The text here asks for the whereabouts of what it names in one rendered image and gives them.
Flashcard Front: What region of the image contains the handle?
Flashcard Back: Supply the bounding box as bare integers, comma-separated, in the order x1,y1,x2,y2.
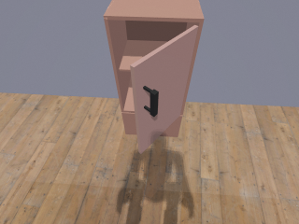
143,86,159,117

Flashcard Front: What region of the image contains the cupboard door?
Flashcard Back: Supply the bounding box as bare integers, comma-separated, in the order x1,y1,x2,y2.
130,25,199,154

